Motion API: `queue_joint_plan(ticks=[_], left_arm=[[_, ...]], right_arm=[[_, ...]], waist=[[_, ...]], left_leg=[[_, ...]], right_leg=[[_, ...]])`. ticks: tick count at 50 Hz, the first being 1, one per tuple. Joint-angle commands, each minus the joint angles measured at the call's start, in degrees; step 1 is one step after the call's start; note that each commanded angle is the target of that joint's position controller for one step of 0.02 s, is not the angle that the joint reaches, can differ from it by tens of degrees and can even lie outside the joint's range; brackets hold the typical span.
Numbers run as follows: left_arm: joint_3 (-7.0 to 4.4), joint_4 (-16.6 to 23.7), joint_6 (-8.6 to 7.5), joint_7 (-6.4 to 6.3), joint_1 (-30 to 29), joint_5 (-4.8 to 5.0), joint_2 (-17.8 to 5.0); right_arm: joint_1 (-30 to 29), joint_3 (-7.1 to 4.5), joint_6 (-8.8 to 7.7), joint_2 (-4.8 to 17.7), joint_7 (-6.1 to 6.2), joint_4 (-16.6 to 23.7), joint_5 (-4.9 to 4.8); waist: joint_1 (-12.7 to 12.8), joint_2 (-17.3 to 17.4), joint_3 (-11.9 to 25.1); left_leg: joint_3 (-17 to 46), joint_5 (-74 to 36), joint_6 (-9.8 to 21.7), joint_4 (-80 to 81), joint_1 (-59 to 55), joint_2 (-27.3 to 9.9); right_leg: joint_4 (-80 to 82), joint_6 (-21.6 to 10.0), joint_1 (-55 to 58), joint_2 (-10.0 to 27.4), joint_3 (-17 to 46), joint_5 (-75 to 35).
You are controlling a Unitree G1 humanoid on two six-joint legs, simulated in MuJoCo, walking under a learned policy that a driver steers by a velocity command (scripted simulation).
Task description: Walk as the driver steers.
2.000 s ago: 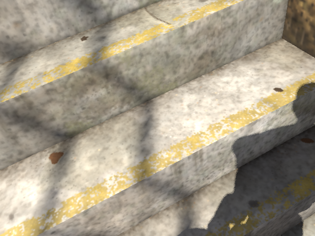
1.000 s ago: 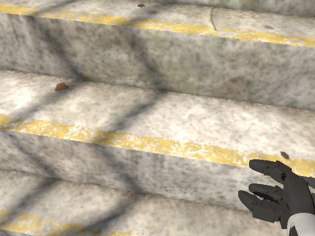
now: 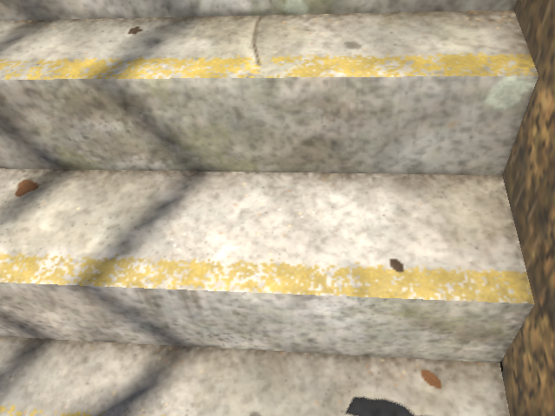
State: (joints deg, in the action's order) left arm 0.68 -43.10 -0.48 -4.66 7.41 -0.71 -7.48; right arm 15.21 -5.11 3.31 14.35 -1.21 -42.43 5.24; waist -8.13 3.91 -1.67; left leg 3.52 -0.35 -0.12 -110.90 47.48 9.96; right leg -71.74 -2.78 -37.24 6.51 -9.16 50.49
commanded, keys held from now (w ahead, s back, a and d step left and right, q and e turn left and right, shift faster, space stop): w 1.00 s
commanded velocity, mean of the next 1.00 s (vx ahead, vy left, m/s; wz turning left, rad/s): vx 0.50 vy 0.00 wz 0.02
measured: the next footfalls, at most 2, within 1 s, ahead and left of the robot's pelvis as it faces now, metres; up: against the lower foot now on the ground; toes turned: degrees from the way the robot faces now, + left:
left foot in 0.36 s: -0.02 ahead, +0.13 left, -0.21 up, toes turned +2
right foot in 0.96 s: +0.17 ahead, -0.10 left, +0.00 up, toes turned -10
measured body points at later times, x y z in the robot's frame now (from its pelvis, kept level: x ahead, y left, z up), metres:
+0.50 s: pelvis -0.04 +0.06 -0.13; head -0.04 +0.10 +0.32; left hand +0.27 +0.12 -0.15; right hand -0.14 -0.13 -0.26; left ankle -0.06 +0.13 -0.83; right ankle -0.07 -0.04 -0.48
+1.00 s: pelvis +0.05 +0.03 +0.00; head +0.09 +0.04 +0.45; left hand +0.23 +0.23 -0.12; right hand +0.14 -0.22 -0.12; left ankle -0.01 +0.16 -0.58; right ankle +0.13 -0.09 -0.63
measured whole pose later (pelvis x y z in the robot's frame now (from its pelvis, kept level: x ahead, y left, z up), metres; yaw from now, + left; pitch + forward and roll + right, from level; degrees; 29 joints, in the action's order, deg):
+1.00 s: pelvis +0.05 +0.03 +0.00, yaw -3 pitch +3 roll -3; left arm -0.3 -44.7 -1.0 -3.6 4.6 -0.5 -6.5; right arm 12.8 -4.2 -6.5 11.5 -2.4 -49.2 2.2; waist 0.6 2.1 -1.3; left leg 7.8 -7.6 8.4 -85.2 35.3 4.0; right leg -67.6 -5.6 -44.3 -0.7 -4.7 28.1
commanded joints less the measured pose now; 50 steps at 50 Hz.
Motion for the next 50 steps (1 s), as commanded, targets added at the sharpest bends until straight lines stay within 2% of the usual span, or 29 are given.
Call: queue_joint_plan(ticks=[1, 5, 9, 11, 13, 16, 17, 18, 19, 20, 21, 22, 23, 24, 27, 30, 34, 37, 40, 41, 42, 43, 44, 45, 46, 47, 48, 49, 50], left_arm=[[-1.82, 8.6, -2.85, -0.86, -12.1, 0.01, -6.3], [-2.05, 9.6, -3.07, -0.67, -11.3, 0.13, -6.9], [-1.81, 10.5, -2.46, 0.36, -14.0, -0.09, -6.8], [-0.32, 12.9, -1.57, 0.81, -18.7, -1.36, -3.5], [-0.86, 14.2, -1.03, 0.01, -14.9, -1.88, -4.0], [0.67, 18.9, -1.47, -1.22, -21.3, 3.73, 1.6], [1.63, 18.9, -0.98, -1.02, -21.0, 5.45, 6.1], [2.18, 19.4, 0.25, -0.26, -23.1, 6.06, 8.5], [2.63, 21.9, 1.17, 0.84, -26.2, 5.68, 13.9], [3.26, 21.6, -1.07, 1.22, -19.9, 2.77, 14.4], [3.03, 21.7, -2.56, 1.35, -18.8, 0.12, 12.5], [2.48, 23.9, -3.02, 1.74, -20.7, -2.81, 8.5], [0.72, 23.9, -2.8, 2.52, -25.6, -3.24, 2.1], [-0.5, 24.2, -2.47, 3.84, -28.8, -3.47, -0.9], [-0.27, 18.7, -0.68, 4.18, -26.1, -1.54, 1.8], [0.88, 14.9, -1.03, 3.08, -21.5, 0.1, 6.0], [1.71, 16.5, -2.04, 2.93, -24.2, -0.07, 6.9], [3.04, 19.9, -1.22, 3.09, -27.2, 0.73, 6.6], [4.19, 18.6, -0.04, 3.0, -19.6, 2.42, 7.2], [4.22, 17.3, -0.41, 2.27, -15.4, 3.31, 6.4], [2.05, 11.7, -0.28, 1.83, -4.3, 4.12, 3.0], [1.29, 9.5, -2.29, 1.54, -3.5, 5.0, 1.0], [-0.77, 7.6, -2.95, 0.72, 3.2, 4.85, -2.6], [-1.93, 3.9, -2.53, 0.13, 10.1, 4.05, -6.2], [-3.52, 0.4, -1.56, -0.32, 13.0, 3.07, -9.8], [-4.21, -3.6, -0.18, 0.05, 13.6, 2.23, -8.7], [-3.52, -5.7, -0.03, 0.84, 13.1, -0.56, -7.0], [-3.8, -4.7, 0.3, 0.97, 7.4, -2.58, -6.7], [-4.03, -5.7, 0.18, 1.12, 2.3, -1.44, -5.1]], right_arm=[[7.6, 0.2, 2.07, 1.5, 0.29, 0.6, -0.05], [9.3, 0.14, 2.2, 1.9, 0.25, 0.6, -0.61], [15.0, 0.23, 1.27, 1.8, -0.4, -0.8, -2.85], [23.4, 0.91, 1.18, 1.0, 1.1, -1.5, -3.8], [24.1, 1.34, 0.34, -0.4, 1.7, -1.4, -4.3], [27.2, 3.27, -1.03, -7.5, 2.6, -4.6, -1.64], [25.2, 3.05, -1.71, -7.6, 2.05, -5.1, -1.55], [22.0, 3.56, -3.17, -7.0, 0.98, -4.2, 0.24], [15.1, 4.35, -5.58, -2.7, -0.16, -0.1, 3.18], [12.8, 2.14, -7.59, 4.0, -0.75, 1.4, 2.58], [14.7, 0.54, -7.61, 6.6, -0.98, 0.2, 0.69], [12.3, -1.55, -8.25, 10.8, 0.53, 0.7, -0.88], [7.7, -0.17, -8.38, 4.5, 1.9, 0.4, -2.77], [12.9, 0.56, -9.06, 0.5, 3.21, -1.7, -2.99], [18.8, -0.2, -8.29, -0.7, 5.09, -6.3, -2.44], [21.0, -1.02, -8.76, -0.4, 4.03, -9.4, -1.64], [20.4, -0.96, -9.71, -0.7, 3.38, -11.2, -1.53], [15.1, -0.43, -9.21, 0.6, 3.38, -12.1, -2.92], [8.8, -0.11, -8.03, 1.6, 4.17, -12.9, -5.21], [4.6, 0.01, -7.68, 2.7, 4.17, -10.2, -6.93], [5.7, -0.31, -8.05, 5.8, 3.66, -9.3, -6.63], [9.0, -0.55, -8.84, 5.8, 2.64, -9.5, -7.46], [8.3, -1.49, -10.0, 9.0, 1.56, -8.8, -8.75], [8.6, -1.58, -11.22, 9.4, -0.03, -7.8, -8.03], [7.3, -0.81, -12.06, 5.9, -1.48, -7.0, -6.77], [-0.3, 0.68, -12.91, -1.6, -2.23, -6.9, -3.34], [-8.4, 2.96, -12.85, -11.0, -1.97, -5.6, -2.21], [-5.2, 3.19, -10.88, -12.2, -1.85, -0.9, -1.63], [-5.3, 3.72, -8.19, -11.7, -2.25, 2.2, -0.21]], waist=[[-3.5, -6.4, 3.4], [-3.8, -8.7, 3.8], [-6.4, -12.2, 4.0], [-8.8, -15.8, 4.4], [-5.1, -15.5, 2.8], [-3.8, -6.9, 2.6], [-3.0, 3.5, 4.2], [-2.6, 10.7, 3.2], [2.7, 9.3, 1.4], [6.1, 9.1, 3.8], [6.3, 8.8, 5.1], [6.2, 8.8, 5.6], [4.8, 2.9, -1.7], [1.4, -1.2, -3.7], [-0.8, -7.1, -2.7], [-2.1, 1.1, 0.3], [-0.8, -1.2, -1.3], [2.8, -3.5, -3.4], [6.8, -0.7, -0.6], [9.2, 0.0, 3.9], [12.1, 1.6, 14.2], [9.7, -1.0, 20.8], [12.7, -1.3, 29.0], [13.2, -4.0, 34.1], [13.7, -13.5, 35.6], [15.9, -16.2, 27.8], [15.5, -8.6, 16.8], [9.2, -5.8, 16.6], [4.2, -5.9, 9.2]], left_leg=[[4.8, 0.8, 1.0, -1.1, 1.0, -1.5], [3.9, 0.5, 0.8, 4.9, -0.2, -1.7], [0.1, 4.2, 2.2, 23.5, -8.4, -5.0], [-6.6, 10.1, 3.0, 40.7, -16.3, -8.6], [-11.1, 14.9, 7.2, 62.1, -20.7, -12.0], [-15.2, -12.9, 12.9, 85.8, -33.9, -15.5], [-16.1, -18.8, 14.7, 88.8, -34.5, -15.0], [-13.9, -18.3, 14.5, 89.2, -30.8, -13.0], [-1.7, -29.3, 9.1, 76.1, -29.1, -13.9], [10.2, -20.3, 6.1, 74.8, -30.7, -17.1], [20.5, -0.4, 8.2, 84.0, -33.8, -22.4], [36.2, 34.8, 15.8, 98.1, -36.5, -31.4], [41.6, 50.9, 15.2, 103.3, -34.0, -30.8], [44.6, 54.5, 14.8, 104.5, -35.8, -30.2], [30.9, 45.8, 11.2, 97.9, -38.5, -26.7], [23.5, 34.4, 16.0, 96.8, -47.2, -26.4], [19.4, 30.2, 17.8, 98.9, -55.4, -27.3], [9.3, 28.1, 13.5, 107.9, -41.3, -23.3], [-4.8, -0.9, 14.9, 118.4, -30.4, -19.9], [-6.2, -40.2, 16.3, 112.9, -25.2, -19.8], [-6.6, -83.6, 17.6, 102.9, -32.9, -22.2], [-4.3, -95.8, 14.9, 90.6, -32.4, -20.5], [-3.6, -93.1, 13.4, 80.3, -30.4, -17.9], [-3.5, -83.5, 12.2, 71.8, -28.7, -15.6], [-3.2, -55.5, 11.3, 55.3, -24.1, -10.4], [-2.4, -12.5, 10.2, 32.9, -18.2, -4.8], [7.3, -2.4, 8.0, 5.2, -6.5, -1.4], [13.3, -1.3, 7.8, -6.4, 2.5, 0.0], [9.8, 1.3, 8.4, -9.7, 6.9, -1.7]], right_leg=[[28.2, -1.4, 1.8, 13.3, 23.9, -4.4], [29.1, -1.4, 5.9, 13.6, 19.2, -7.1], [27.1, -0.2, 5.5, 12.5, 12.2, -8.7], [22.2, -0.3, 4.8, 10.2, 5.4, -10.7], [17.3, -0.8, 7.4, 10.9, 3.4, -8.6], [-1.8, 0.4, 0.8, 7.5, -1.3, -15.5], [-19.5, -0.5, 2.4, 2.4, -7.6, -16.8], [-46.2, -1.1, -2.9, -3.7, -7.6, -9.4], [-71.2, 0.4, -19.2, -8.0, 3.6, -10.8], [-73.5, -0.8, -29.0, -6.7, 12.5, -25.8], [-78.0, -1.1, -36.9, -5.1, 10.0, -31.0], [-81.2, -1.3, -43.6, -1.3, 10.9, -33.1], [-72.4, 0.3, -49.0, 2.1, 9.5, -39.2], [-63.3, 0.3, -48.9, 4.2, 9.8, -43.4], [-52.7, 0.0, -42.3, 2.7, 7.6, -48.7], [-64.2, -2.1, -49.3, -1.0, 5.1, -40.4], [-75.4, -3.8, -64.0, -1.3, 8.9, -22.7], [-57.3, -4.5, -52.7, 0.2, 4.6, -24.7], [-25.3, -7.1, -21.1, 0.4, -0.9, -26.4], [-13.4, -7.6, -2.2, -3.8, -0.9, -22.0], [-16.3, -6.0, 7.1, -10.5, -7.2, -20.2], [-11.5, -7.0, 16.4, -10.3, -3.9, -25.8], [0.1, -6.3, 27.0, -9.8, 3.1, -26.7], [8.7, -5.7, 33.4, -9.4, 8.5, -21.1], [17.2, -7.1, 35.9, -6.0, 18.5, -17.2], [22.5, -8.6, 30.0, -4.4, 19.6, -21.2], [22.6, -10.0, 20.7, -1.5, 23.6, -23.1], [34.4, -11.5, 16.3, 3.8, 38.5, -5.3], [39.9, -11.4, 5.7, 7.2, 46.5, 13.4]])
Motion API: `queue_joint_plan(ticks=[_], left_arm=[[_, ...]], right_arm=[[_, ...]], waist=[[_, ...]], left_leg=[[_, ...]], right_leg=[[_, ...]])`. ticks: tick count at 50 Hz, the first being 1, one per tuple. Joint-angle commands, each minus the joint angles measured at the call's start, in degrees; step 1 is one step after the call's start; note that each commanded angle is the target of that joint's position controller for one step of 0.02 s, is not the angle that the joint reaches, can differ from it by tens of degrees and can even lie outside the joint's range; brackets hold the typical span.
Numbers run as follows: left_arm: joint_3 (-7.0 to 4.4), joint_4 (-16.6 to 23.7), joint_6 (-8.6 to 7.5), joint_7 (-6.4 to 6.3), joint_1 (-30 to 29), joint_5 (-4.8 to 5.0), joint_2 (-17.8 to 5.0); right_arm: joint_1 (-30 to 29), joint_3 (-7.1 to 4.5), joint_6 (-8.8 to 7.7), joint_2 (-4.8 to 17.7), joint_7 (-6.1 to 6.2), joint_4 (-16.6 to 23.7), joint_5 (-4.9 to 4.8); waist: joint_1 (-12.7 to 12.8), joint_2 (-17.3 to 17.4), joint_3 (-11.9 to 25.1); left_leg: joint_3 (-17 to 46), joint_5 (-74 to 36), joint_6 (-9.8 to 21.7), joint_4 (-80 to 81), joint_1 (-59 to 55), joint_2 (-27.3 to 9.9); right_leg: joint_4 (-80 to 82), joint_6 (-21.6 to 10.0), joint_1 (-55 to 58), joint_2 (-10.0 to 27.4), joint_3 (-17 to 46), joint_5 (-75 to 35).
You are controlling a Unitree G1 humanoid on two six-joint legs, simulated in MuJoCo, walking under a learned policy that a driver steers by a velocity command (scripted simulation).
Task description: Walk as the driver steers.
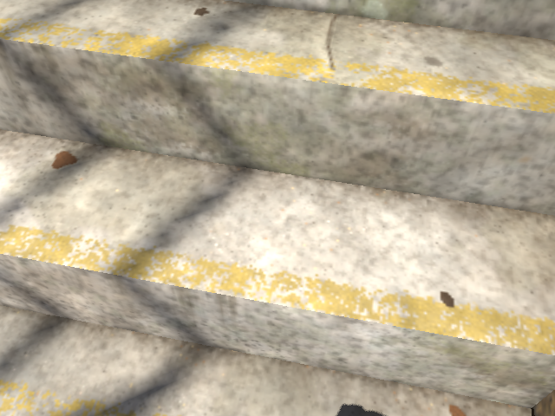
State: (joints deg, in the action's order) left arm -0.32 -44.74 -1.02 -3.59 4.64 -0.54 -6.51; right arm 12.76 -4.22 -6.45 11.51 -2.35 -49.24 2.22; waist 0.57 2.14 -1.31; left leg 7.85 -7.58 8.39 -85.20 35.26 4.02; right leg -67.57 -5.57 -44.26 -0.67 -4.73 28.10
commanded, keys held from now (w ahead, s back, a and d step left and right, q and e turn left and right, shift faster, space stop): w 1.00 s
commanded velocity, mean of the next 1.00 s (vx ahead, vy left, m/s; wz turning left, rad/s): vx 0.50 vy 0.00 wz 0.00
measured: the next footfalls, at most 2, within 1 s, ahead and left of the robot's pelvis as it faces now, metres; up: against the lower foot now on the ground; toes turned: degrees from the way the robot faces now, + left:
left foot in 0.36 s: +0.20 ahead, +0.21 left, +0.00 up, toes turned +6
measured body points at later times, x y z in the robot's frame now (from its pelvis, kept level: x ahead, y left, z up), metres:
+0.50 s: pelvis +0.13 +0.11 +0.08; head +0.12 +0.15 +0.53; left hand +0.35 +0.32 -0.01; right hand +0.08 -0.11 -0.05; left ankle +0.16 +0.20 -0.63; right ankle +0.07 -0.01 -0.33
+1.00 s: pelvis +0.18 +0.11 +0.12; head +0.22 +0.14 +0.57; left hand +0.51 +0.23 +0.09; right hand +0.05 -0.12 +0.01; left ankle +0.16 +0.20 -0.63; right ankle +0.11 -0.01 -0.23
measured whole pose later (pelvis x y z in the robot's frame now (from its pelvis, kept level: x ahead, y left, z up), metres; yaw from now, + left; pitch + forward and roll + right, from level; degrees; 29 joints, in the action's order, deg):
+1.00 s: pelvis +0.18 +0.11 +0.12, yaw +4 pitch +9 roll -1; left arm -0.1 -34.2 0.5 -0.6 -11.8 -2.0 -6.4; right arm 35.5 -4.9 -9.4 6.3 6.1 -55.5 3.3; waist -11.6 -3.1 5.2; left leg -1.8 5.2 3.5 -9.5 13.4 0.6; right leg -135.3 -5.3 -57.4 -2.9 -2.5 34.1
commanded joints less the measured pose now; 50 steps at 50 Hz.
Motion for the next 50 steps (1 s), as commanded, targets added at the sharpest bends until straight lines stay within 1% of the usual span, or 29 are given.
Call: queue_joint_plan(ticks=[1, 3, 5, 6, 10, 11, 12, 13, 15, 16, 17, 18, 19, 20, 21, 22, 23, 24, 25, 26, 28, 29, 30, 32, 34, 37, 42, 45, 50], left_arm=[[-2.71, -4.7, -0.26, 0.82, 1.5, -1.0, -4.4], [-2.72, -4.6, -2.21, 1.21, -2.8, -1.04, -5.3], [-2.4, -6.1, -4.1, 0.23, -2.2, -0.29, -5.4], [-3.1, -5.6, -4.52, 0.3, -0.5, 0.0, -7.9], [-4.6, -4.5, -5.17, -0.73, 2.0, 1.05, -12.8], [-5.0, -4.8, -4.93, -1.5, 1.3, 1.08, -13.3], [-5.58, -2.9, -5.62, -1.79, -1.6, 0.85, -15.2], [-5.69, -3.1, -5.62, -2.39, 0.9, 1.77, -15.9], [-5.79, -3.9, -5.93, -2.88, 2.0, 1.62, -16.8], [-5.71, -4.2, -4.85, -1.66, -0.8, 0.47, -16.8], [-4.89, -3.7, -4.27, -0.49, 0.9, -0.34, -13.2], [-3.88, -2.6, -4.31, 0.64, 3.8, -1.0, -9.1], [-2.32, -0.2, -5.16, 2.08, 6.2, -0.35, -1.5], [-2.39, 3.3, -5.59, 2.61, 12.2, -1.37, 1.2], [-2.15, 6.3, -6.17, 2.91, 5.7, -2.49, 1.4], [-0.21, 12.5, -6.96, 2.99, -6.9, -3.6, 3.2], [0.6, 14.3, -6.93, 2.8, -10.1, -3.14, 2.4], [0.08, 13.7, -6.62, 2.53, -10.3, -3.15, 0.2], [-0.28, 12.5, -5.85, 2.55, -8.1, -2.75, -0.8], [-0.32, 11.7, -4.83, 2.31, -5.5, -1.97, -1.8], [0.11, 11.7, -3.5, 2.54, -6.5, -0.83, 0.2], [0.68, 11.3, -3.47, 2.74, -12.1, -2.96, 0.0], [0.82, 11.4, -3.45, 3.57, -11.5, -3.18, 1.0], [1.14, 11.2, -2.2, 4.95, -9.8, -2.05, 2.4], [1.24, 11.6, -1.08, 4.91, -13.4, -1.55, 2.3], [1.08, 12.6, -0.31, 4.96, -17.2, -1.66, 2.2], [1.04, 13.9, 0.15, 4.89, -20.4, -1.88, 2.2], [0.74, 14.3, 0.18, 3.83, -21.8, -1.57, 1.5], [1.46, 19.2, 0.38, 2.76, -28.5, -1.39, 2.0]], right_arm=[[-2.4, 3.23, 3.34, -7.8, -1.09, 10.5, 3.66], [1.3, 2.54, 6.26, -4.1, -0.4, 8.9, 2.27], [2.4, 1.89, 8.14, -3.1, -0.05, 8.5, 0.71], [2.0, 1.81, 8.59, -2.6, 0.29, 9.8, 0.18], [0.2, 1.66, 9.83, -2.8, 0.79, 9.1, -1.98], [1.1, 2.24, 9.61, -4.4, 0.45, 8.8, -2.43], [2.3, 2.48, 9.17, -3.7, 0.26, 9.2, -2.61], [0.4, 2.1, 9.35, -1.9, -0.06, 9.4, -3.95], [6.9, 1.55, 9.34, -1.8, 1.73, 9.0, -4.16], [12.8, 0.63, 8.28, -1.1, 1.58, 6.9, -3.51], [19.3, -0.24, 6.8, -0.2, 0.92, 3.6, -2.98], [21.5, 0.0, 4.14, -0.4, -0.45, 1.4, -1.23], [22.8, 0.76, 2.28, -0.7, -0.88, 0.1, 0.84], [17.4, -0.11, 2.01, 4.0, -0.21, 3.3, 0.38], [11.7, 0.43, 1.61, 5.0, 0.72, 3.6, -0.4], [6.1, 0.9, 1.12, 3.6, 1.63, 3.1, 0.13], [10.0, 0.3, -0.47, 4.0, 1.61, -0.7, -0.1], [14.0, 0.69, -1.86, 1.1, 2.12, -3.1, -0.02], [15.9, 1.17, -2.49, -1.2, 2.31, -5.0, 0.0], [17.1, 1.11, -2.99, -1.0, 2.4, -5.1, -0.55], [19.3, 0.55, -3.35, 0.0, 3.26, -6.4, -0.35], [26.8, 1.15, -3.18, -3.8, 4.56, -7.7, -1.52], [28.5, 0.87, -2.87, -1.9, 6.13, -7.7, -1.44], [29.2, -0.14, -2.5, 0.4, 8.04, -7.6, -0.69], [30.4, -0.34, -2.62, 0.3, 9.03, -7.8, -0.58], [30.5, -0.47, -3.06, -0.4, 9.46, -7.5, -0.52], [29.9, -1.19, -3.22, 0.0, 9.31, -6.7, -0.25], [31.0, -2.0, -3.07, 1.5, 8.71, -6.8, 0.66], [34.3, -2.73, -3.2, 3.1, 8.55, -6.2, 1.22]], waist=[[-7.3, -4.3, 2.8], [-9.2, -2.3, -1.2], [-10.6, -4.2, -4.3], [-9.9, -5.4, -3.9], [-10.1, -7.3, -2.1], [-11.0, -8.2, -2.8], [-12.6, -8.6, -0.8], [-9.7, -9.0, 0.9], [-9.5, -15.8, 1.5], [-12.4, -11.9, -0.9], [-13.4, -2.2, -0.1], [-11.9, 6.9, -0.2], [-7.6, 16.3, 0.2], [-4.5, 30.7, 9.3], [-1.5, 20.0, 6.2], [0.2, 11.1, 1.3], [-1.4, 3.7, -0.4], [-3.0, -1.1, 0.8], [-2.9, -1.1, 2.4], [-2.8, 0.2, 3.2], [-3.2, 0.0, 2.4], [-8.9, -6.0, 3.4], [-8.7, -6.3, 5.3], [-7.9, -4.0, 11.6], [-8.6, -0.3, 12.9], [-8.8, 2.8, 13.0], [-8.2, 2.5, 14.0], [-9.9, 4.8, 14.0], [-12.3, -0.2, 12.7]], left_leg=[[4.7, 12.5, -0.1, -38.5, 23.1, 4.0], [3.5, 16.6, -1.5, -41.1, 24.5, 3.6], [4.6, 11.9, -2.8, -37.1, 24.9, 2.5], [4.6, 15.0, -3.2, -34.2, 25.1, 0.6], [-2.2, 15.8, -2.6, -20.7, 18.5, -4.9], [-4.2, 15.3, -2.1, -8.6, 15.7, -8.0], [-6.4, 17.3, -1.3, 9.1, 5.3, -10.1], [-12.9, 22.7, -0.5, 22.5, -3.3, -10.1], [-14.2, 26.0, 1.7, 31.1, -12.9, -12.3], [-13.7, 26.4, 2.4, 41.1, -18.3, -11.2], [-13.8, 30.9, 2.8, 52.5, -21.5, -7.6], [-13.3, 30.0, 1.0, 53.3, -21.6, -3.8], [6.7, 33.1, -0.3, 54.1, -22.2, -10.1], [45.4, 59.5, 2.0, 80.1, -25.8, -18.5], [49.2, 66.5, 2.6, 84.0, -25.8, -24.7], [38.4, 54.1, 3.2, 77.0, -20.6, -24.3], [24.3, 40.6, 2.3, 72.1, -22.3, -22.2], [18.5, 33.3, 1.6, 69.1, -23.8, -20.6], [15.0, 29.9, 0.5, 67.8, -25.1, -19.6], [14.4, 30.8, 0.3, 68.0, -27.6, -19.2], [11.2, 26.5, 0.9, 69.6, -31.8, -20.0], [12.8, 17.6, 0.7, 66.5, -43.5, -16.2], [11.9, 6.6, 1.3, 64.5, -50.1, -16.1], [12.4, -2.1, 1.7, 64.4, -58.5, -17.5], [13.2, -3.6, 2.6, 66.3, -62.3, -18.8], [12.5, -2.9, 4.7, 68.2, -64.1, -20.1], [11.4, -1.9, 7.8, 70.5, -65.1, -21.5], [12.5, -0.3, 9.9, 71.1, -67.6, -23.6], [14.7, 7.1, 10.0, 69.9, -73.8, -27.1]], right_leg=[[37.8, -7.3, 7.3, 14.3, 39.8, 36.7], [38.3, -5.0, 3.2, 14.1, 29.7, 27.4], [40.7, -4.2, 0.7, 15.2, 23.5, 22.6], [43.7, -3.8, 2.9, 17.2, 22.8, 21.7], [47.6, -5.1, 6.8, 19.4, 15.1, 19.1], [47.6, -3.5, 7.1, 18.2, 10.9, 19.9], [49.2, -0.4, 5.2, 16.2, 5.5, 18.8], [52.4, -1.1, 7.4, 15.6, 1.9, 14.4], [51.8, -3.7, 11.8, 19.3, 3.8, 14.9], [43.0, -5.2, 12.8, 17.3, 2.2, 11.5], [27.0, -5.8, 18.0, 12.3, -2.4, -0.4], [7.8, -6.2, 16.9, 8.0, -4.1, -9.5], [-17.7, -3.6, 2.3, 2.2, 0.4, -9.8], [-36.8, -0.2, -9.0, -5.6, 11.6, -10.1], [-54.8, 1.6, -19.7, -3.1, 12.0, -15.2], [-67.9, 2.1, -26.8, -0.1, 8.4, -20.4], [-69.4, 0.4, -31.0, 2.1, 6.5, -19.7], [-70.0, -0.8, -31.0, 2.7, 6.7, -20.3], [-71.3, -1.8, -30.6, 2.6, 7.3, -21.3], [-72.7, -2.4, -30.9, 2.9, 8.2, -21.0], [-79.3, -3.8, -36.6, 2.1, 7.6, -18.3], [-73.9, -3.0, -39.6, 2.5, 3.3, -17.5], [-68.3, -1.6, -41.5, 2.6, 2.0, -16.2], [-65.0, 0.1, -39.7, 2.3, 1.8, -14.5], [-61.9, 0.5, -39.6, 2.2, 1.4, -12.1], [-58.6, 0.4, -39.9, 2.5, 1.8, -8.8], [-56.1, 0.9, -38.5, 2.4, 2.6, -5.6], [-64.0, 0.9, -43.1, 1.8, 2.6, -1.3], [-72.7, -0.1, -56.9, 3.7, 7.7, 9.8]])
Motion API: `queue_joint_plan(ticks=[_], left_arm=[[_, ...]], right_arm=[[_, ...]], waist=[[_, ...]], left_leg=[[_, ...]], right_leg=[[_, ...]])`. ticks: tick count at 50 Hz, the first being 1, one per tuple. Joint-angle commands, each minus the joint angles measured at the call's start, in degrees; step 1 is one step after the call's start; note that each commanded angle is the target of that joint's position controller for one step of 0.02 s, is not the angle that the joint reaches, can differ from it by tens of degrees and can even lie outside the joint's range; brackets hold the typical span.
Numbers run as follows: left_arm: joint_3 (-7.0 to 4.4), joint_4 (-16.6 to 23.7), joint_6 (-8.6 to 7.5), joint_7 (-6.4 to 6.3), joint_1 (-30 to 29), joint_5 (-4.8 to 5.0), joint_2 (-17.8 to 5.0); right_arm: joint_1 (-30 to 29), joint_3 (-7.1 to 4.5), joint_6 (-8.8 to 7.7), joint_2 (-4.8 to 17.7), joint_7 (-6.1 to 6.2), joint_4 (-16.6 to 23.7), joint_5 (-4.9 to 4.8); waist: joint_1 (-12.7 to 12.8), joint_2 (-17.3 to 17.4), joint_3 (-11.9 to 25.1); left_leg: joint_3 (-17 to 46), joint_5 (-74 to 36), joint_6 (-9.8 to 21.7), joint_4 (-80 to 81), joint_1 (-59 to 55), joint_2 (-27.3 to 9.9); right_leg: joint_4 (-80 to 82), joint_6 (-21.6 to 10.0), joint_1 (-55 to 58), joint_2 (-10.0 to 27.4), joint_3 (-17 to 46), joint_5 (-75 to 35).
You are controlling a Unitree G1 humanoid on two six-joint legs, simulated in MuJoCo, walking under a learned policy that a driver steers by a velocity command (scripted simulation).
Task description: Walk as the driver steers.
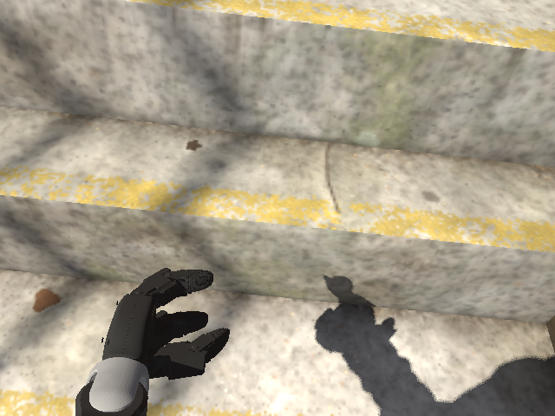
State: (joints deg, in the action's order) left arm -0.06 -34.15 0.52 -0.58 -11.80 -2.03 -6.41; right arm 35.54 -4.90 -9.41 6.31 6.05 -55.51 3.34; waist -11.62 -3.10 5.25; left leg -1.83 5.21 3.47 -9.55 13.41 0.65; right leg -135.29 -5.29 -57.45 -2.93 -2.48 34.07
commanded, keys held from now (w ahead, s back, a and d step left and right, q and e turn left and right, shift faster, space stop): w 1.00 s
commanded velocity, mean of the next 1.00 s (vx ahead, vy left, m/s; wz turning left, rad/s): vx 0.50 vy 0.00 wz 0.00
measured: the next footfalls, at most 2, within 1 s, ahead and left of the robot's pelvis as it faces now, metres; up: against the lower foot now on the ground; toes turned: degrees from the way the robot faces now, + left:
right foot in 0.34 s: +0.15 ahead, -0.23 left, +0.25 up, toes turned -3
left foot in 0.74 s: -0.08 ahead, -0.12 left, -0.01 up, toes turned +3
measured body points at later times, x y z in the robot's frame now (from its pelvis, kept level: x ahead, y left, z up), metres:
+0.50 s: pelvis -0.04 -0.13 +0.08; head -0.04 -0.14 +0.53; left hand +0.09 +0.10 -0.04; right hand +0.15 -0.37 +0.00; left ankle -0.06 +0.05 -0.43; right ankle +0.10 -0.23 -0.52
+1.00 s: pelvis -0.23 -0.14 -0.11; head -0.19 -0.16 +0.34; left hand -0.01 +0.04 -0.20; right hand -0.14 -0.38 -0.24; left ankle -0.21 -0.05 -0.70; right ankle -0.25 -0.23 -0.81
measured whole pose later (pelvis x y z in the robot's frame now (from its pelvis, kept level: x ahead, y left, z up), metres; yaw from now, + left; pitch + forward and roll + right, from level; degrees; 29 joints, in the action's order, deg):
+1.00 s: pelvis -0.23 -0.14 -0.11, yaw -6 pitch +3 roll +1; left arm -0.3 -34.7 3.2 -2.7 5.6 1.3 -6.4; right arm 12.6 -2.5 0.0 9.7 2.4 -42.7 4.8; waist -0.5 0.9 -1.7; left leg 5.4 38.3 5.1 -84.1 43.4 15.3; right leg -48.2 -3.1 -24.1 1.4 -3.8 52.9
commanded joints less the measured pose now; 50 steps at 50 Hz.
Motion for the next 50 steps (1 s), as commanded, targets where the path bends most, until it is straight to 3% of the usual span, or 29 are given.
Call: queue_joint_plan(ticks=[1, 9, 10, 12, 13, 15, 17, 18, 19, 20, 21, 23, 24, 28, 33, 34, 35, 36, 37, 38, 39, 40, 41, 42, 46, 47, 48, 49, 50], left_arm=[[1.29, 9.2, -1.01, -0.2, -12.5, -0.13, 1.7], [0.81, 13.9, 0.27, -3.0, -10.4, 2.05, 1.4], [1.28, 15.5, 0.07, -3.22, -8.8, 1.23, 1.7], [2.61, 13.3, 0.83, -2.47, -3.0, 4.21, 0.9], [1.91, 11.2, 2.03, -3.27, 3.0, 3.9, 0.3], [-0.15, 7.8, 0.2, -5.74, 11.0, 8.01, -3.1], [-2.32, 3.9, 0.35, -7.46, 25.2, 6.27, -9.0], [-4.37, -1.4, 1.41, -7.43, 29.3, 3.34, -14.3], [-4.73, -5.2, 2.01, -5.76, 29.2, -0.11, -11.5], [-2.73, -3.1, 2.13, -5.31, 18.1, -1.46, -9.6], [-2.79, 0.4, 3.31, -5.11, 8.3, -1.54, -10.5], [-1.47, -3.2, 2.94, -4.46, 0.4, 1.38, -5.0], [-1.25, -2.4, 2.18, -4.63, -1.3, 0.87, -4.5], [0.06, 1.2, 1.53, -6.64, -0.6, 0.11, -5.2], [-0.12, 6.6, 1.92, -8.56, -0.3, 0.43, -3.7], [-0.21, 8.3, 2.62, -9.85, 1.0, 2.38, -1.7], [-0.24, 3.0, 4.2, -10.66, 19.1, 4.28, 3.0], [-1.72, 0.3, 4.22, -11.23, 35.9, 4.3, 2.4], [-1.51, 4.3, 4.28, -10.7, 27.2, 4.74, 6.0], [-0.26, 10.8, 3.51, -9.81, 15.4, 6.01, 6.4], [1.79, 11.0, 1.7, -8.66, 17.6, 2.24, 7.3], [0.97, 10.5, 0.68, -8.03, 15.3, -1.03, 0.9], [-1.07, 10.6, 0.8, -7.88, 7.7, -3.14, -6.9], [-3.02, 6.7, 1.48, -6.68, -0.1, -2.61, -8.7], [-3.17, 7.8, 3.7, -1.79, 7.7, 4.52, -7.7], [-3.2, 3.7, 4.22, -1.39, 17.0, 6.57, -6.1], [-1.51, -1.6, 3.74, -1.79, 27.1, 6.7, -0.4], [0.46, -0.6, 1.2, -1.84, 23.3, 3.34, 0.2], [-0.23, 1.9, -1.19, -1.74, 18.6, 0.14, -2.8]], right_arm=[[11.2, -1.98, -0.45, 8.2, 0.19, 0.6, -0.39], [-4.2, -1.7, 0.72, 11.2, -4.19, 2.4, 0.42], [-5.9, -1.47, 0.91, 10.4, -3.9, 2.7, 0.04], [-17.4, -1.27, 3.26, 11.8, -4.15, 8.1, -2.69], [-17.0, -1.57, 3.94, 14.8, -4.34, 8.9, -2.65], [-13.7, -1.64, 3.97, 15.1, -4.73, 9.3, -3.57], [-15.3, -2.18, 3.26, 19.0, -6.5, 12.0, -3.81], [-16.5, -0.62, 3.75, 11.7, -7.91, 13.9, -0.87], [-23.4, 1.42, 3.5, 1.3, -9.49, 15.0, 0.04], [-25.5, 3.43, 3.91, -7.5, -8.33, 17.0, -0.33], [-23.4, 3.35, 6.33, -6.9, -7.7, 21.9, 0.36], [-16.4, 3.01, 10.69, 1.1, -7.68, 18.9, 3.1], [-10.5, 2.37, 11.86, 3.9, -7.87, 16.4, 1.87], [-14.7, 2.36, 14.41, 7.7, -8.52, 12.6, -2.21], [-4.2, 2.64, 15.02, 8.8, -7.6, 10.0, -2.09], [0.3, 3.91, 13.76, 6.5, -7.67, 8.4, -1.92], [-19.9, 5.88, 12.44, 0.9, -8.27, 9.5, -3.1], [-33.5, 7.46, 11.47, -0.1, -7.9, 15.3, -1.48], [-36.5, 7.42, 10.69, 4.7, -7.02, 17.7, 2.77], [-29.3, 6.56, 8.81, 8.3, -6.62, 18.9, 5.76], [-18.7, 4.05, 7.51, 12.5, -7.23, 16.3, 3.89], [-16.3, 0.16, 6.14, 20.8, -5.84, 16.8, 1.05], [-16.8, -0.17, 5.05, 17.0, -4.14, 18.9, -0.27], [-11.5, 2.82, 5.27, 4.9, -2.64, 16.4, -2.68], [-18.6, 1.1, 8.19, 13.0, -0.56, 13.7, 1.51], [-18.4, 0.93, 10.17, 10.6, -1.28, 11.5, 3.19], [-21.4, 1.73, 11.01, 5.6, -2.58, 10.7, 2.73], [-22.1, 2.15, 10.53, -0.4, -4.38, 13.1, 2.2], [-22.6, 2.47, 9.11, 0.5, -6.92, 15.6, 0.35]], waist=[[0.0, 4.1, 5.7], [5.1, 15.2, -5.3], [6.6, 16.3, -6.5], [10.9, 10.0, -5.8], [11.2, 14.7, -2.7], [11.1, 16.2, 11.3], [16.3, 2.5, 26.3], [15.1, -15.2, 28.3], [18.1, -14.1, 20.5], [13.2, -14.3, 17.0], [5.0, -8.1, 13.7], [-2.3, 2.0, 0.1], [-4.1, 2.2, 0.5], [0.7, 0.7, -5.8], [1.4, -6.3, -11.2], [1.2, -3.8, -14.3], [14.5, 12.8, -12.8], [22.9, 15.6, -3.4], [24.2, 9.5, 2.4], [21.3, -0.6, -4.6], [19.9, -4.1, -7.4], [15.5, 3.4, -4.3], [10.6, 8.2, -4.6], [1.6, 2.5, -7.4], [9.7, 9.2, 0.7], [14.2, 10.8, 4.1], [20.2, -0.2, 2.2], [13.3, -0.6, -3.9], [7.1, -1.0, 1.5]], left_leg=[[23.9, -2.4, 14.4, -5.5, -49.6, -23.3], [11.7, 13.0, 14.3, 12.2, -10.4, -20.1], [9.7, 4.9, 12.2, 11.0, -10.6, -19.3], [-4.3, -8.3, 9.7, 17.8, 8.8, -14.1], [-3.5, -26.4, 12.8, 17.1, 9.4, -15.3], [-2.8, -80.5, 10.9, -7.9, 1.6, -11.2], [2.4, -56.3, 10.3, -29.1, 7.7, -8.9], [6.2, -14.9, 9.7, -46.0, 16.3, -2.5], [14.2, 2.0, 6.6, -74.2, 25.1, 4.3], [28.9, 1.9, 3.5, -94.7, 32.3, 9.7], [24.6, 0.9, 0.3, -106.2, 36.0, 10.1], [11.5, -3.8, -2.9, -101.5, 30.1, 9.0], [6.4, -4.6, -3.7, -100.0, 24.0, 9.5], [-2.5, -1.4, -4.8, -92.3, 12.2, 7.9], [-7.6, 5.2, 8.9, -32.5, 3.2, 0.2], [-11.3, 0.3, 13.6, -4.7, 5.9, -1.7], [-4.2, -11.3, 12.9, -0.1, 17.3, -7.2], [-0.5, -23.9, 9.5, 4.9, 15.7, -7.3], [1.7, -22.0, 5.7, -11.0, 8.0, -6.0], [5.2, -22.3, 2.2, -19.8, 10.6, -9.0], [10.1, -4.8, 2.0, -22.4, 2.8, -11.0], [23.1, 20.8, 9.3, -11.9, -7.2, -18.6], [35.0, 26.8, 12.6, -8.3, -6.6, -21.2], [23.4, 8.5, 7.0, -8.7, -1.4, -9.2], [22.0, -8.7, 5.7, -29.1, 15.0, -3.2], [17.5, -0.4, 5.6, -48.2, 12.4, 2.5], [11.9, 36.8, 4.2, -78.9, 24.2, 13.9], [14.9, 31.9, -1.0, -105.0, 43.1, 19.1], [16.7, 30.3, -4.0, -114.8, 56.1, 16.2]], right_leg=[[-3.5, -0.4, -42.4, 6.7, 5.9, 3.8], [-2.6, -0.4, -24.8, 10.2, -3.7, -8.9], [1.4, -1.9, -23.2, 12.4, 2.3, -4.0], [40.1, -2.9, 9.5, 11.0, -6.1, 0.1], [38.8, -2.7, 18.7, 6.2, -12.0, 9.3], [55.5, -1.1, 36.9, -0.2, -6.1, 4.9], [72.5, -0.8, 49.5, 2.4, 13.7, 13.0], [81.8, -1.9, 50.9, 6.2, 28.4, 25.3], [81.9, -1.0, 42.9, 4.8, 26.0, 23.8], [89.6, 2.8, 32.6, 4.5, 33.0, 29.5], [96.6, 2.7, 21.8, 9.5, 41.8, 39.2], [87.7, 0.5, 5.2, 5.7, 24.9, 29.4], [85.2, 1.1, 1.3, 5.1, 15.7, 24.8], [85.5, -3.4, -12.1, 8.9, 14.6, 25.2], [74.7, 3.6, -5.3, 3.8, 10.8, 18.9], [56.8, 8.8, 1.0, -3.7, 0.7, 14.1], [26.9, 3.1, 13.6, -5.5, -2.8, 9.1], [2.2, 4.5, 19.9, -13.5, 1.8, -0.4], [-18.5, 6.5, 8.2, -15.0, 10.2, -1.3], [-20.6, 7.4, -5.2, -11.9, 11.6, -7.3], [-10.6, 5.6, -18.7, -5.6, 13.1, -18.1], [-4.5, 6.2, -24.7, -1.3, 12.6, -21.4], [6.1, 7.6, -21.8, 3.8, 13.5, -24.4], [9.8, 10.2, -11.9, -0.1, 3.4, -25.3], [81.8, 4.8, 36.5, 3.6, -2.0, 10.3], [96.5, 1.7, 42.7, 5.9, 0.1, 9.7], [107.9, -1.0, 49.7, 10.5, 4.4, -15.9], [102.5, -0.1, 51.3, 14.3, 12.0, -31.4], [86.9, 2.7, 58.7, 15.6, 8.9, -44.6]])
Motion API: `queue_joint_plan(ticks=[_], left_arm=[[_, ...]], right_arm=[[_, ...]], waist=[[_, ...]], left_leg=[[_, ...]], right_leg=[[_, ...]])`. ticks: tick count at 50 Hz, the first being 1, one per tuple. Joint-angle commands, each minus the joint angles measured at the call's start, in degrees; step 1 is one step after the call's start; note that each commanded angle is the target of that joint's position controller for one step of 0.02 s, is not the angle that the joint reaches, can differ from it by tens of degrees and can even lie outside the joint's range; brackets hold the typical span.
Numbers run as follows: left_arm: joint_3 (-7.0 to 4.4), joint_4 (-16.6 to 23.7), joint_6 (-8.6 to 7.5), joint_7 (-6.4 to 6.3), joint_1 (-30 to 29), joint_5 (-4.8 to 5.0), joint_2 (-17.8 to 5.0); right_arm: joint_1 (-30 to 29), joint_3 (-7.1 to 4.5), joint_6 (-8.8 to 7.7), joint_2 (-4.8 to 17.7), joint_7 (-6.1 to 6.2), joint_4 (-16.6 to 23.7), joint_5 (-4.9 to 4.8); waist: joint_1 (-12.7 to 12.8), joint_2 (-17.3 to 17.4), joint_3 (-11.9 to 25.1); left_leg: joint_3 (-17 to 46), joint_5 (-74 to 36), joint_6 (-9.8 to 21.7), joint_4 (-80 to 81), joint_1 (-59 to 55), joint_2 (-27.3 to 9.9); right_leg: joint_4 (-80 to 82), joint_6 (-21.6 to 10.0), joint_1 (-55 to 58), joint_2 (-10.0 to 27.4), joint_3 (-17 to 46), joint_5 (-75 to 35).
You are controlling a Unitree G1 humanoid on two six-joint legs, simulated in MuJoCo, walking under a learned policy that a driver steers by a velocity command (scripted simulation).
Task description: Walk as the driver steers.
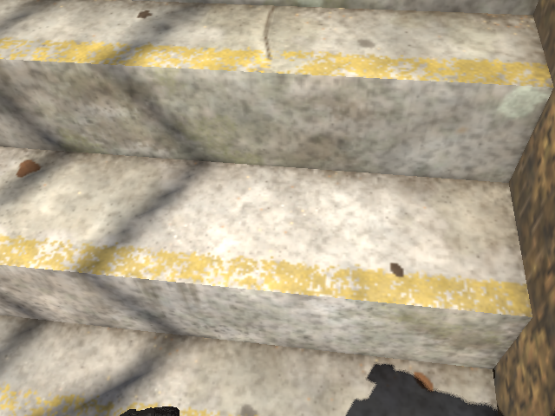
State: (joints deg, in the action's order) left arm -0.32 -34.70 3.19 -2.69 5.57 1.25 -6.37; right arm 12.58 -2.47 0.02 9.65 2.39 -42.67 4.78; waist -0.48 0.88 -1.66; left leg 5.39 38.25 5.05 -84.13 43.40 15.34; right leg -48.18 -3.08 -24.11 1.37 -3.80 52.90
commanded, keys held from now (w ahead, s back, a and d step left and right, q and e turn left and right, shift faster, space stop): w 1.00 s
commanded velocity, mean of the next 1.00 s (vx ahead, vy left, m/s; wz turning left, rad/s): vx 0.50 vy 0.00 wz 0.00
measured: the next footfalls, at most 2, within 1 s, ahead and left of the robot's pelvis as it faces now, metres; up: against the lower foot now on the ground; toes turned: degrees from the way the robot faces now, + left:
left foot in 0.28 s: -0.14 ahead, +0.12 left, -0.18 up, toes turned -5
left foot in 0.60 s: -0.22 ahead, +0.21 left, -0.20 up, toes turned -25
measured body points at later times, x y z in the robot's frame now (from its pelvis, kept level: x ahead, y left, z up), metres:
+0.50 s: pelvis -0.29 +0.06 -0.24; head -0.29 +0.04 +0.21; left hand -0.03 +0.24 -0.27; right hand -0.15 -0.18 -0.35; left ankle -0.20 +0.13 -0.86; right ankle -0.40 -0.01 -0.94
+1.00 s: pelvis -0.66 +0.05 -0.66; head -0.67 -0.03 -0.22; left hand -0.42 +0.25 -0.68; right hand -0.44 -0.15 -0.77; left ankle -0.56 +0.21 -0.98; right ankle -0.60 -0.09 -1.32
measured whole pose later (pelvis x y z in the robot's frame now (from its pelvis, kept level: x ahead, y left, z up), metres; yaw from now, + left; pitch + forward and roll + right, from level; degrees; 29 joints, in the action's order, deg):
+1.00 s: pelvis -0.66 +0.05 -0.66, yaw +0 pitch -7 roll +6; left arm 3.2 -29.9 6.4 -3.8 2.7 2.9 -8.5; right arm -1.4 -0.6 8.9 8.3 6.1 -36.5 5.7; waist -5.1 5.3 -5.6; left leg 2.2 18.4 -6.2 -137.0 77.1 7.9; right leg -68.3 -7.6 -29.5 7.0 7.1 41.6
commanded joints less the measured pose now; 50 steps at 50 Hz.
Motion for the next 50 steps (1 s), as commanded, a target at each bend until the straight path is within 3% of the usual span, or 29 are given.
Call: queue_joint_plan(ticks=[1, 2, 5, 10, 12, 14, 16, 17, 18, 20, 23, 25, 28, 30, 32, 33, 34, 35, 38, 39, 40, 42, 43, 44, 45, 46, 47, 48, 50], left_arm=[[-2.43, 4.4, -5.18, 0.32, -5.9, -1.6, -9.8], [-4.24, 10.0, -6.87, -1.19, -18.2, -1.99, -13.9], [-0.99, 9.0, -7.38, -4.26, -18.9, -3.54, -6.5], [-1.9, 8.2, -3.53, -0.49, -16.5, -5.98, -8.8], [-2.31, 8.0, -3.01, -0.88, -11.9, -2.6, -5.4], [-0.82, 10.7, -0.15, -3.55, -7.0, 0.5, 3.1], [-0.04, 15.2, 0.44, -1.13, -4.1, 0.89, 2.9], [-0.39, 18.5, 1.42, -1.47, -1.8, 0.04, -1.7], [-2.75, 17.1, 0.85, -0.53, -7.9, -3.43, -13.2], [-3.27, 13.5, -0.07, 1.12, -9.4, -1.78, -13.2], [-0.87, 6.2, -1.31, 0.85, 5.8, -1.56, -4.5], [1.31, -0.8, -3.39, 0.5, 9.3, -2.75, 0.7], [-0.41, 2.1, -8.48, 0.52, -2.9, -6.27, -9.3], [-1.41, -1.8, -8.26, 1.13, 7.2, -2.99, -10.1], [0.15, -0.3, -5.66, -0.29, 3.3, -1.64, -10.1], [-0.59, -0.2, -5.73, -0.66, 2.3, 2.8, -16.9], [-4.51, 0.6, -11.47, 0.55, -0.9, 1.7, -23.5], [-6.61, 3.5, -10.97, 0.35, 2.7, 5.26, -26.7], [-4.61, 2.6, -9.85, -3.37, 0.7, 7.5, -19.4], [-2.78, 2.3, -9.12, 1.61, -1.1, 4.03, -14.0], [-0.96, 9.0, -10.19, 1.31, -19.4, -0.14, -8.5], [1.56, 12.7, -4.27, -1.68, -2.7, -1.02, -2.9], [2.42, 5.6, -1.38, -2.59, 24.0, -1.32, -5.2], [1.67, 0.6, 2.63, -2.41, 36.6, -2.84, -13.2], [-0.4, -1.0, 5.15, -0.57, 24.5, -0.9, -17.7], [1.76, 0.5, 5.78, 0.74, 13.9, -1.27, -12.5], [1.94, 8.8, 3.14, -0.56, -6.4, 1.14, -13.6], [2.54, 12.1, 2.65, -0.49, -18.7, 4.03, -12.2], [0.4, 17.8, 1.42, -1.41, -30.2, 1.41, -13.8]], right_arm=[[9.6, -0.31, 0.31, 2.3, -3.71, 2.5, -1.45], [10.0, -0.75, 2.4, 6.3, -3.22, 5.4, -1.33], [16.9, -2.74, 3.91, 11.1, -4.74, -1.0, -2.6], [22.5, 0.91, -0.08, 2.8, -5.8, -3.1, -7.59], [24.5, 2.67, -1.18, -0.7, -5.76, -6.0, -8.44], [-1.0, 4.0, -1.06, 0.6, -5.3, 3.4, -3.52], [-1.6, 3.19, -4.25, 9.3, -3.65, 7.2, 3.06], [-10.6, -0.46, -4.22, 19.8, -2.97, 8.9, 0.98], [-13.6, -0.13, -4.63, 11.1, -1.94, 10.8, -2.77], [-8.3, 3.15, -3.76, 1.5, 1.39, 9.6, -2.37], [-3.8, 0.4, -1.1, 5.6, 2.6, 7.7, -0.26], [1.7, 0.81, 2.85, -0.1, 1.84, 4.9, -1.66], [-4.4, 0.66, 3.28, 0.5, -0.24, 13.0, -1.07], [-15.7, 2.28, 2.03, -0.6, -0.66, 14.6, 0.7], [-5.1, 1.23, 4.13, 2.0, -2.19, 12.6, 0.98], [-4.3, 0.67, 4.83, 2.3, -2.15, 13.6, -0.03], [-2.6, 0.22, 3.22, 9.7, -1.41, 19.7, 2.48], [3.5, -1.77, 4.97, 11.3, -1.41, 13.9, 3.32], [7.2, -4.02, 6.95, 16.1, -3.6, 7.8, 2.56], [7.9, -2.45, 5.67, 8.6, -2.58, 6.4, -1.09], [8.9, -2.26, 4.15, 9.5, 1.72, 7.5, 1.15], [-28.2, -1.39, -0.17, 8.9, 2.34, 17.7, 1.83], [-59.5, 0.2, 0.27, 3.5, 3.24, 26.7, 1.92], [-62.8, 1.06, 2.59, 1.1, 4.93, 24.7, -1.03], [-47.8, 2.9, 4.22, -4.2, 6.51, 19.0, 1.38], [-32.9, 3.17, 5.78, -6.0, 4.51, 14.9, 1.2], [-22.6, 3.59, 7.81, -10.3, 3.1, 17.0, -0.44], [-9.5, 1.41, 9.55, -7.9, 3.82, 13.8, 0.08], [4.7, -2.15, 8.87, 6.8, 2.94, 9.3, 1.17]], waist=[[-12.1, -7.7, 12.6], [-16.7, -14.2, 15.4], [-18.9, -0.6, 18.0], [-18.1, -9.4, 10.0], [-14.7, 0.2, 12.9], [-0.2, 2.6, 2.8], [5.2, 0.9, 3.8], [10.2, 13.5, 4.0], [5.1, 15.7, -4.1], [1.3, 2.1, -4.4], [3.4, -1.6, -1.1], [0.6, -14.3, -2.6], [-10.4, 2.5, -0.9], [-1.0, 1.8, -3.7], [-8.5, -7.8, 5.9], [-11.1, -7.3, 16.5], [-19.1, -4.2, 15.6], [-17.7, 3.9, 32.0], [-12.8, -2.6, 34.6], [-14.7, 6.1, 35.6], [-18.9, 11.1, 41.8], [3.7, 7.6, 30.2], [24.4, 2.0, 19.1], [33.9, -4.6, 3.1], [21.2, -13.6, -0.9], [10.3, -20.8, 0.7], [-3.1, -37.3, -5.2], [-14.8, -39.2, -10.2], [-17.5, -28.3, -4.0]], left_leg=[[11.7, -12.3, -5.8, -33.5, 25.9, -5.6], [9.2, -17.0, -5.6, -32.9, 16.0, -11.5], [-4.4, -37.1, -6.3, -22.8, -7.7, -8.8], [-20.9, -18.9, -1.0, 43.1, -17.1, -9.7], [-11.6, -42.1, 3.9, 59.4, -28.1, -18.5], [0.4, -50.1, 6.3, 72.1, -16.5, -26.1], [-1.1, -61.2, 0.6, 43.6, -18.8, -19.3], [12.2, -48.6, 5.9, 52.8, -11.4, -25.7], [15.8, -31.8, 7.8, 50.9, 8.4, -24.5], [15.3, -13.7, 6.8, 43.5, 11.9, -18.4], [8.1, -4.9, 1.5, 27.7, 11.1, -12.5], [-1.4, 5.6, 0.2, -18.9, 12.3, 0.6], [2.6, -0.7, -3.6, -37.9, 31.5, 2.7], [-3.9, 0.5, -1.3, -30.1, 27.6, 5.8], [-12.8, 10.6, -1.7, -36.2, 5.1, 11.3], [-12.5, 4.8, -2.4, -37.8, -12.5, 9.3], [-11.9, -13.2, 1.4, -13.2, -28.8, 0.0], [-11.9, -24.4, 3.0, -6.5, -43.2, 5.4], [-9.7, -15.4, 8.1, 18.7, -31.1, 2.9], [15.5, -9.8, 18.8, 19.4, -34.7, -1.9], [30.9, -8.8, 19.4, 20.4, -35.4, -10.5], [41.4, -5.9, 15.2, 21.9, 3.2, -21.9], [30.3, -7.6, 5.3, 6.2, 53.2, -21.5], [-1.8, -18.8, -4.6, 1.9, 58.4, -13.8], [-10.8, -20.2, -3.8, -12.2, 47.2, -14.5], [-14.0, -12.6, -4.8, -31.3, 43.1, -11.3], [-13.7, -17.8, -7.7, -54.6, 25.3, -9.2], [-2.4, -21.0, -13.1, -82.1, 23.8, -5.5], [6.5, -31.0, -16.7, -67.2, 14.7, -5.5]], right_leg=[[3.1, 0.6, 21.8, 17.4, 17.2, -48.7], [10.4, -2.4, 7.7, 23.8, 26.5, -32.4], [3.8, 1.1, -12.0, 13.3, 9.0, -14.0], [-8.0, 7.1, -2.7, 1.6, -7.4, -16.7], [-34.3, 5.0, -0.8, -1.1, -6.6, -11.1], [-79.5, 5.2, -9.2, -7.0, 1.8, -14.6], [-91.1, 7.6, -23.3, -11.3, 4.7, -22.2], [-81.9, 8.4, -22.7, -3.7, 3.2, -33.7], [-69.1, 8.0, -13.0, 1.3, 5.7, -38.8], [-28.1, 3.4, -3.9, 2.0, 1.9, -45.1], [8.0, -3.1, 17.1, 0.9, -3.5, -44.1], [35.1, -6.7, 16.9, 5.0, -0.5, -66.1], [30.2, 1.1, 23.5, 11.3, 4.8, -83.3], [57.6, -0.2, 21.6, 10.4, 1.4, -78.3], [59.2, 3.8, 20.6, 10.3, -11.3, -139.0], [50.2, 6.1, 11.0, 10.8, -9.1, -165.0], [35.8, 6.1, -5.5, 14.1, -3.1, -158.6], [36.1, 7.4, 0.8, 12.7, 2.0, -160.1], [-4.2, -0.6, 27.7, 14.0, 2.7, -150.8], [-44.0, -1.4, 1.3, -3.2, 2.8, -62.3], [-65.6, 1.1, -9.3, -11.2, 17.6, -30.8], [-66.7, -3.2, -7.3, -0.1, 35.1, -13.9], [-41.9, -8.9, 28.0, 10.5, 36.4, -17.8], [4.1, -6.2, 30.5, 10.8, 16.5, -43.6], [9.4, -4.1, 12.0, 8.7, 9.2, -46.0], [-3.5, 2.0, -2.0, -4.6, -2.2, -43.1], [36.7, -5.7, -35.8, 12.2, 29.3, -5.9], [41.7, -6.1, -43.7, 16.4, 32.8, -3.7], [30.8, 0.1, -37.4, 13.8, 22.1, -1.8]])
Velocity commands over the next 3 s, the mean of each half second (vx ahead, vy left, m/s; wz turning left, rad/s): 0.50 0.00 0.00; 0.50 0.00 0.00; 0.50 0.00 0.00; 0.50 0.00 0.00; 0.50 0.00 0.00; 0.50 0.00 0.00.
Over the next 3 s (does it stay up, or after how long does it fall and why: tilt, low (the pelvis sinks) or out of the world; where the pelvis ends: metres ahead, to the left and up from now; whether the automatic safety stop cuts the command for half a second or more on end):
stays up -2.50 0.65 -1.63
